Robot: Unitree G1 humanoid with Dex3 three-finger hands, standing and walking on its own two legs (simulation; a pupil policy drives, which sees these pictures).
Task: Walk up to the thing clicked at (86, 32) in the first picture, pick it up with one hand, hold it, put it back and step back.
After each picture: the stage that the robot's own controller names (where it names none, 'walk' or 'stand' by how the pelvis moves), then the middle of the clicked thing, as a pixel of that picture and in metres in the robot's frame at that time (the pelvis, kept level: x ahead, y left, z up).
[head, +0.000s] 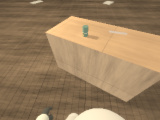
stand; (85, 31) +0.91 +0.13 +0.02
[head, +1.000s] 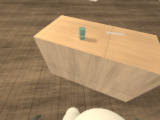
walk; (82, 33) +0.78 +0.14 +0.04
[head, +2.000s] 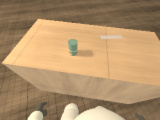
stand; (73, 47) +0.50 +0.18 +0.04
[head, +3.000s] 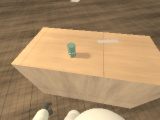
stand; (71, 50) +0.54 +0.21 +0.03
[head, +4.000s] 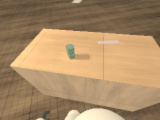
stand; (70, 51) +0.52 +0.21 +0.04
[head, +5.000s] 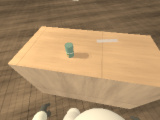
walk; (69, 50) +0.52 +0.22 +0.03
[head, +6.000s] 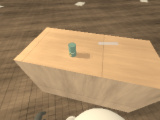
walk; (72, 50) +0.56 +0.19 +0.03
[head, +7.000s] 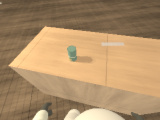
stand; (72, 53) +0.48 +0.20 +0.03
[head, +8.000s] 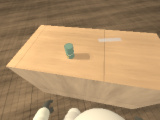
stand; (69, 51) +0.49 +0.21 +0.03
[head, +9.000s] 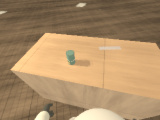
stand; (70, 57) +0.48 +0.21 +0.02
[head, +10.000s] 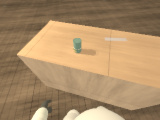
stand; (77, 45) +0.56 +0.15 +0.04
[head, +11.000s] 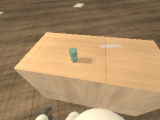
stand; (73, 55) +0.50 +0.19 +0.03
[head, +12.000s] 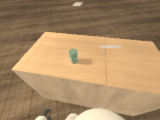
stand; (73, 56) +0.49 +0.18 +0.02
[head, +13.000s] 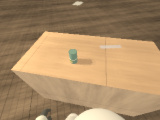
stand; (73, 56) +0.49 +0.18 +0.02
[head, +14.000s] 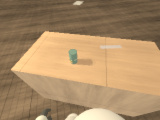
stand; (73, 56) +0.49 +0.18 +0.02
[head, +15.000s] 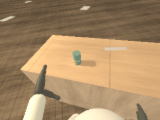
rise first; (77, 58) +0.49 +0.18 +0.02
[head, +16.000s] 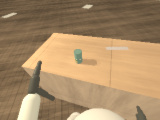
go down; (78, 56) +0.50 +0.18 +0.03
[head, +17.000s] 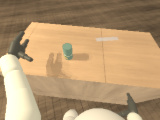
go down; (67, 52) +0.49 +0.17 +0.04
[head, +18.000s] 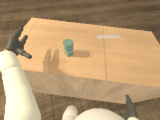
go down; (68, 48) +0.50 +0.16 +0.06
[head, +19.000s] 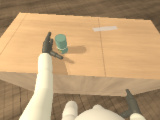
close in; (61, 44) +0.49 +0.18 +0.09
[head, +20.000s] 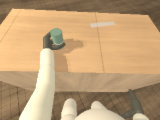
lift; (57, 39) +0.52 +0.19 +0.10
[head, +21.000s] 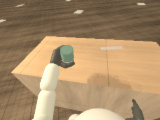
lift; (67, 56) +0.33 +0.16 +0.22
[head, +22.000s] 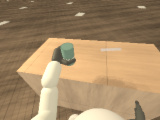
hold; (68, 54) +0.33 +0.16 +0.23
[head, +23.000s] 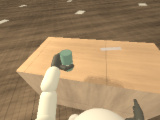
hold; (67, 60) +0.33 +0.17 +0.18
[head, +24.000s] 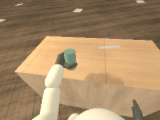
crouch; (70, 59) +0.35 +0.15 +0.17
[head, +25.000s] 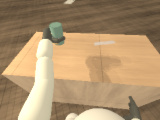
lower; (57, 34) +0.48 +0.21 +0.24
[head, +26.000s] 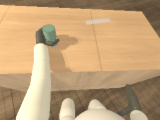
lower; (50, 36) +0.53 +0.20 +0.10
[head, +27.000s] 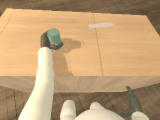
lower; (55, 39) +0.51 +0.20 +0.10
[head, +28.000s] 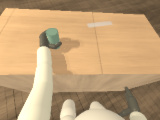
lower; (54, 39) +0.52 +0.20 +0.10
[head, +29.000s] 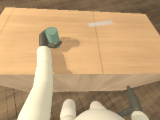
lower; (53, 38) +0.52 +0.20 +0.10
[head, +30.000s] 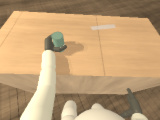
open; (59, 42) +0.50 +0.19 +0.09
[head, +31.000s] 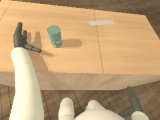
rise; (55, 37) +0.51 +0.19 +0.10
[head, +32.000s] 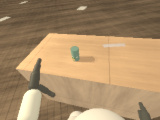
sink last; (75, 54) +0.51 +0.19 +0.06
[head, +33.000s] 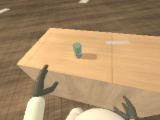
stand; (77, 50) +0.51 +0.18 +0.06
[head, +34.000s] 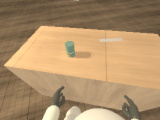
stand; (70, 49) +0.50 +0.20 +0.07
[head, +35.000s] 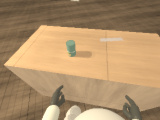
stand; (71, 48) +0.51 +0.19 +0.08
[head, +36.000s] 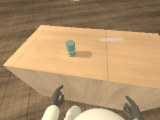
stand; (71, 48) +0.50 +0.19 +0.08
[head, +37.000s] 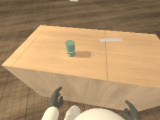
stand; (70, 48) +0.51 +0.19 +0.08
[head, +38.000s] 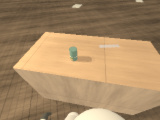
stand; (73, 54) +0.52 +0.19 +0.02
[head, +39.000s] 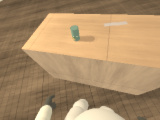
walk; (75, 33) +0.65 +0.20 +0.04
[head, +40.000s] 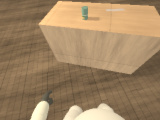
walk; (84, 13) +0.99 +0.13 +0.05
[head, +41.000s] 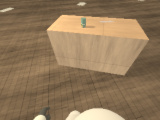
stand; (83, 22) +1.16 +0.20 +0.04
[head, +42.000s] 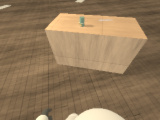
stand; (82, 21) +1.15 +0.21 +0.02
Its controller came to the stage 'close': yes
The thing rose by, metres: 0.22
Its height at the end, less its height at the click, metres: +0.00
